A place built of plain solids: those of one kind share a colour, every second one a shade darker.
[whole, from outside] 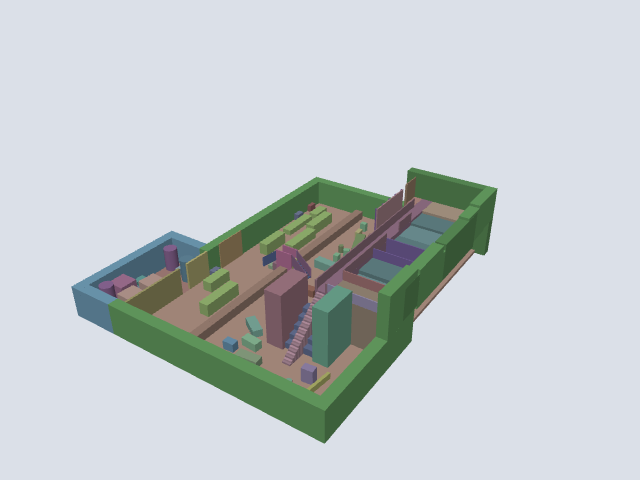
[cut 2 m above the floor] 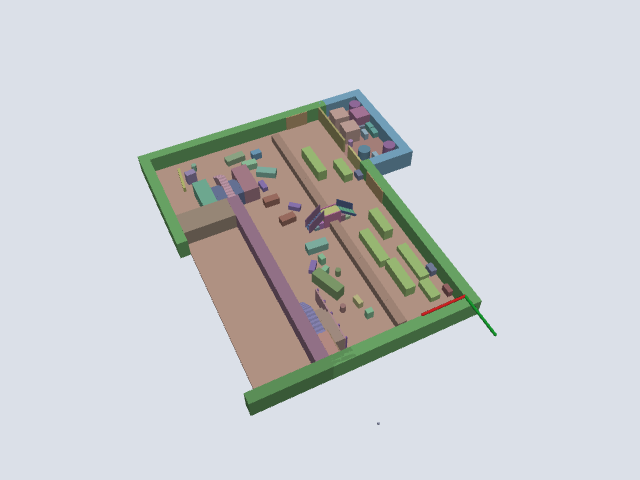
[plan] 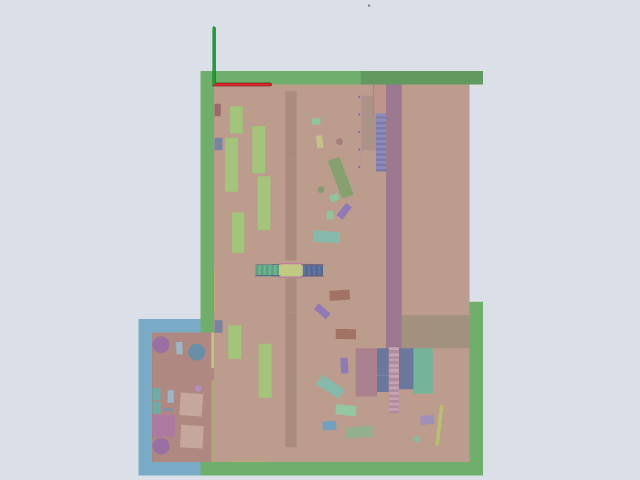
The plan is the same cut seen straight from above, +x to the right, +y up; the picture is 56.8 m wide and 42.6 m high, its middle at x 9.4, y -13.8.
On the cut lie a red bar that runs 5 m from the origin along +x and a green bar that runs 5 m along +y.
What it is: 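23 risers of 0.210 m in one run along the bins' fronts, up to the walk on their tops, 4.82 m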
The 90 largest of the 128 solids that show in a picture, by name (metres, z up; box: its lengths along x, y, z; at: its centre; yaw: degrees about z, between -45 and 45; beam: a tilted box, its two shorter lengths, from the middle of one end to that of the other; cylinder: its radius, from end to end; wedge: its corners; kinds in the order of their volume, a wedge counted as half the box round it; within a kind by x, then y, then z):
{
 "wall_concrete_1": {"box": [1.2, 23.2, 3.6], "at": [-0.6, -10.4, 1.4]},
 "wall_concrete_2": {"box": [16.61, 1.2, 3.6], "at": [7.11, 0.6, 1.4]},
 "wall_concrete_3": {"box": [25.06, 1.2, 3.6], "at": [11.33, -34.1, 1.4]},
 "wall_concrete_4": {"box": [10.85, 1.2, 8.42], "at": [18.43, 0.6, 3.81]},
 "wall_concrete_5": {"box": [1.2, 12.5, 3.6], "at": [23.26, -28.45, 1.4]},
 "wall_concrete_6": {"box": [1.2, 5.33, 8.42], "at": [23.26, -21.94, 3.81]},
 "wall_concrete_7": {"box": [1.2, 5.33, 3.6], "at": [23.26, -19.01, 5.32]},
 "wall_concrete_8": {"box": [1.2, 5.33, 4.45], "at": [23.26, -16.09, 5.34]},
 "wall_concrete_9": {"box": [1.2, 5.33, 3.6], "at": [23.26, -13.16, 4.92]},
 "wall_concrete_10": {"box": [1.2, 8.25, 4.3], "at": [23.26, -8.78, 5.27]},
 "wall_concrete_11": {"box": [1.2, 5.33, 3.9], "at": [23.26, -4.39, 5.77]},
 "wall_concrete_12": {"box": [1.2, 5.33, 3.9], "at": [23.26, -1.46, 6.07]},
 "floor_hallground_asphalt_1": {"box": [22.66, 33.5, 0.4], "at": [11.33, -16.75, -0.2]},
 "floor_walk_metal_1": {"box": [1.4, 23.4, 5.22], "at": [15.96, -11.7, 2.21]},
 "wall_brick_1": {"box": [1.2, 13.9, 3.6], "at": [-6.1, -27.75, 1.4]},
 "wall_brick_2": {"box": [6.7, 1.2, 3.6], "at": [-3.35, -21.4, 1.4]},
 "wall_brick_3": {"box": [7.9, 1.2, 3.6], "at": [-2.75, -34.1, 1.4]},
 "floor_bin_metal_1": {"box": [6.0, 2.92, 5.22], "at": [19.66, -21.94, 2.21]},
 "floor_bin_metal_2": {"box": [6.0, 2.92, 0.7], "at": [19.66, -1.46, 4.47]},
 "floor_bin_timber_1": {"box": [6.0, 2.92, 0.4], "at": [19.66, -19.01, 3.72]},
 "floor_bin_timber_2": {"box": [6.0, 2.92, 1.25], "at": [19.66, -16.09, 3.74]},
 "floor_bin_timber_3": {"box": [6.0, 2.92, 1.1], "at": [19.66, -10.24, 3.67]},
 "floor_bin_timber_4": {"box": [6.0, 2.92, 0.4], "at": [19.66, -7.31, 4.02]},
 "floor_bin_timber_5": {"box": [6.0, 2.92, 0.7], "at": [19.66, -4.39, 4.17]},
 "pod_alleybwbL_metal_1": {"box": [1.9, 4.29, 6.22], "at": [13.51, -25.54, 3.11]},
 "pod_alleybwbR_timber_1": {"box": [1.7, 4.05, 6.22], "at": [18.56, -25.43, 3.11]},
 "boardstack_front_1": {"box": [1.15, 4.8, 0.68], "at": [1.53, -7.13, 0.34]},
 "boardstack_front_2": {"box": [1.15, 3.0, 1.2], "at": [1.84, -22.87, 0.6]},
 "boardstack_front_3": {"box": [1.15, 2.4, 0.8], "at": [1.98, -3.12, 0.4]},
 "boardstack_front_4": {"box": [1.1, 3.6, 1.46], "at": [2.13, -13.16, 0.73]},
 "boardstack_front_5": {"box": [1.15, 4.2, 1.32], "at": [3.96, -5.78, 0.66]},
 "boardstack_front_6": {"box": [1.15, 4.8, 1.08], "at": [4.42, -10.55, 0.54]},
 "boardstack_front_7": {"box": [1.15, 4.8, 1.44], "at": [4.54, -25.4, 0.72]},
 "conveyor_1": {"box": [1.0, 3.0, 1.05], "at": [6.81, -30.7, 0.53]},
 "conveyor_2": {"box": [1.0, 3.0, 1.05], "at": [6.81, -27.7, 0.53]},
 "conveyor_3": {"box": [1.0, 3.0, 1.05], "at": [6.81, -24.7, 0.53]},
 "conveyor_4": {"box": [1.0, 3.0, 1.05], "at": [6.81, -21.7, 0.53]},
 "conveyor_5": {"box": [1.0, 3.0, 1.05], "at": [6.81, -18.7, 0.53]},
 "conveyor_6": {"box": [1.0, 3.0, 1.05], "at": [6.81, -14.1, 0.53]},
 "conveyor_7": {"box": [1.0, 3.0, 1.05], "at": [6.81, -11.1, 0.53]},
 "conveyor_8": {"box": [1.0, 3.0, 1.05], "at": [6.81, -8.1, 0.53]},
 "conveyor_9": {"box": [1.0, 3.0, 1.05], "at": [6.81, -5.1, 0.53]},
 "conveyor_10": {"box": [1.0, 3.0, 1.05], "at": [6.81, -2.1, 0.53]},
 "floor_boiler_brick_1": {"box": [5.5, 11.5, 0.4], "at": [-2.75, -27.75, -0.2]},
 "hopper_boiler_1": {"box": [2.0, 2.0, 2.19], "at": [-2.03, -28.4, 1.09], "yaw": -3.8},
 "hopper_boiler_2": {"box": [2.0, 2.0, 2.29], "at": [-1.97, -31.26, 1.15], "yaw": -3.3},
 "crib_1": {"box": [1.05, 0.78, 1.22], "at": [14.98, -26.18, 0.61]},
 "crib_2": {"box": [1.05, 0.72, 1.8], "at": [14.98, -25.43, 0.9]},
 "crib_3": {"box": [1.05, 0.72, 2.38], "at": [14.98, -24.72, 1.19]},
 "crib_4": {"box": [1.05, 0.96, 2.94], "at": [14.98, -23.88, 1.47]},
 "crib_5": {"box": [1.3, 0.78, 1.32], "at": [17.06, -25.94, 0.66]},
 "crib_6": {"box": [1.3, 0.72, 1.9], "at": [17.06, -25.19, 0.95]},
 "crib_7": {"box": [1.3, 0.72, 2.48], "at": [17.06, -24.48, 1.24]},
 "crib_8": {"box": [1.3, 0.72, 3.04], "at": [17.06, -23.76, 1.52]},
 "floor_walkland_metal_1": {"box": [1.05, 2.6, 5.22], "at": [14.73, -1.3, 2.21]},
 "crib_bwa_1": {"box": [0.98, 1.6, 3.3], "at": [13.6, -1.8, 1.65]},
 "crib_bwa_2": {"box": [1.25, 0.7, 1.41], "at": [13.73, -4.81, 0.71]},
 "crib_bwa_3": {"box": [1.25, 0.7, 2.04], "at": [13.73, -4.11, 1.02]},
 "crib_bwa_4": {"box": [1.25, 0.7, 2.67], "at": [13.73, -3.41, 1.34]},
 "crib_bwa_5": {"box": [1.25, 0.47, 3.3], "at": [13.73, -2.83, 1.65]},
 "cyclone_boiler_far_1": {"cylinder": 0.75, "from": [-4.71, -32.1, 0.0], "to": [-4.71, -32.1, 2.7]},
 "cyclone_boiler_far_2": {"cylinder": 0.75, "from": [-4.71, -23.1, 0.0], "to": [-4.71, -23.1, 2.64]},
 "wall_metal_1": {"box": [0.25, 7.25, 3.6], "at": [-0.12, -29.88, 1.4]},
 "wall_metal_2": {"box": [0.25, 3.15, 3.6], "at": [-0.12, -23.57, 1.4]},
 "hopper_boiler_far_1": {"box": [2.0, 2.0, 2.27], "at": [-4.46, -30.29, 1.13]},
 "boardstack_rdbwa_1": {"box": [1.1, 3.6, 1.52], "at": [11.24, -8.27, 0.76], "yaw": 20.7},
 "wall_alleybwa_timber_1": {"box": [0.15, 6.43, 5.97], "at": [13.04, -4.21, 2.94]},
 "floor_crosswalk_metal_1": {"box": [2.1, 1.1, 2.27], "at": [6.81, -16.5, 0.73]},
 "cyclone_boiler_1": {"cylinder": 0.75, "from": [-1.55, -23.75, 0.0], "to": [-1.55, -23.75, 2.63]},
 "slabwood_hall_1": {"box": [2.4, 1.0, 1.02], "at": [9.96, -13.51, 0.51], "yaw": -3.4},
 "slabwood_hall_2": {"box": [2.4, 1.0, 0.82], "at": [10.32, -26.83, 0.41], "yaw": -33.0},
 "step_1": {"box": [0.9, 0.38, 2.57], "at": [15.96, -26.14, 1.23]},
 "step_2": {"box": [0.9, 0.32, 2.76], "at": [15.96, -25.87, 1.33]},
 "step_3": {"box": [0.9, 0.32, 2.95], "at": [15.96, -25.63, 1.43]},
 "step_4": {"box": [0.9, 0.32, 4.48], "at": [15.96, -23.72, 2.19]},
 "cart_hall_1": {"box": [1.8, 0.9, 0.83], "at": [11.14, -18.7, 0.42], "yaw": 3.6},
 "cart_hall_2": {"box": [1.8, 0.9, 0.9], "at": [11.7, -22.15, 0.45], "yaw": -1.2},
 "rail_walk_1": {"box": [0.12, 20.93, 1.1], "at": [15.32, -12.94, 5.37]},
 "rail_bindiv_1": {"box": [6.0, 0.12, 1.95], "at": [19.66, -14.62, 4.49]},
 "rail_bindiv_2": {"box": [6.0, 0.12, 1.8], "at": [19.66, -11.7, 4.42]},
 "rail_walkland_1": {"box": [0.12, 2.6, 7.47], "at": [14.15, -1.3, 3.73]},
 "slidingdoor_hall_1": {"box": [0.1, 3.8, 3.3], "at": [0.06, -18.27, 1.65]},
 "slidingdoor_hall_2": {"box": [3.0, 0.1, 3.0], "at": [3.15, -33.44, 1.5]},
 "slabwood_1": {"box": [2.4, 1.0, 0.81], "at": [12.88, -30.84, 0.4], "yaw": 4.6},
 "pallets_1": {"box": [1.2, 0.8, 1.53], "at": [18.93, -29.77, 0.77], "yaw": 5.4},
 "cart_1": {"box": [1.8, 0.9, 0.91], "at": [11.71, -28.91, 0.45], "yaw": -5.4},
 "step_bwa_1": {"box": [0.9, 0.29, 4.24], "at": [14.81, -3.15, 2.07]},
 "pallets_hall_1": {"box": [1.2, 0.8, 0.96], "at": [10.24, -30.28, 0.48], "yaw": 2.6},
 "rail_bins_1": {"box": [6.0, 0.12, 1.1], "at": [19.66, -23.34, 5.37]},
 "rail_binz_1": {"box": [6.0, 0.12, 1.1], "at": [19.66, -20.54, 5.37]}
}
